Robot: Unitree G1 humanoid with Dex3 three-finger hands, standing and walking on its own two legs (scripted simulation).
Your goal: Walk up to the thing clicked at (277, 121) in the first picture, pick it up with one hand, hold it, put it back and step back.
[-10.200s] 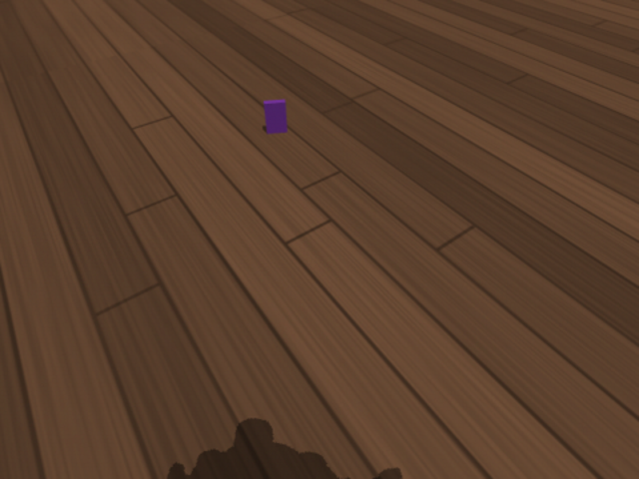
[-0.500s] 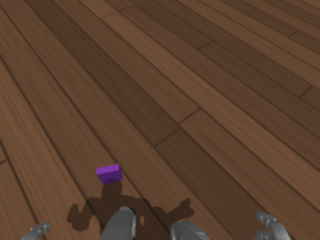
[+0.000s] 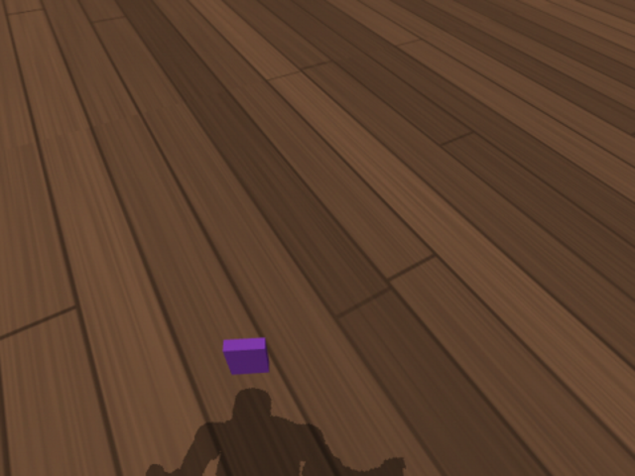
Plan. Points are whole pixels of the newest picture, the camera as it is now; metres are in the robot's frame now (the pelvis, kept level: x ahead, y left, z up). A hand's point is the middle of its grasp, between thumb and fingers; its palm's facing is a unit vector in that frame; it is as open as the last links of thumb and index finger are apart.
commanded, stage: walk up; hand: left
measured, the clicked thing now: (247, 357) +0.51 +0.23 -0.67
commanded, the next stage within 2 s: stand in 1.32 s
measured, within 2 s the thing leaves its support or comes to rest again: neither
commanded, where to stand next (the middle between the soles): +0.15 -0.01 m, yaw +0 degrees
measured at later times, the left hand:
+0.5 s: hand out of the picture +0.11 +0.23 -0.14, palm faces +0.02 -0.89 -0.46, open 7.4 cm
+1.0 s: hand out of the picture +0.07 +0.28 -0.16, palm faces -0.06 -0.92 -0.39, open 7.4 cm
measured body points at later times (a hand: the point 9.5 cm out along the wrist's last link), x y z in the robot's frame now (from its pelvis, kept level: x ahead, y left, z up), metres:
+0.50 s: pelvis +0.01 -0.04 -0.02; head +0.07 -0.08 +0.43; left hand +0.11 +0.27 -0.11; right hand +0.11 -0.36 -0.16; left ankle -0.02 +0.10 -0.67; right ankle +0.14 -0.17 -0.73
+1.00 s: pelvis +0.01 +0.01 +0.00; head +0.06 +0.01 +0.44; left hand +0.07 +0.33 -0.13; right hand +0.04 -0.32 -0.12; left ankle -0.03 +0.10 -0.73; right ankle +0.04 -0.11 -0.72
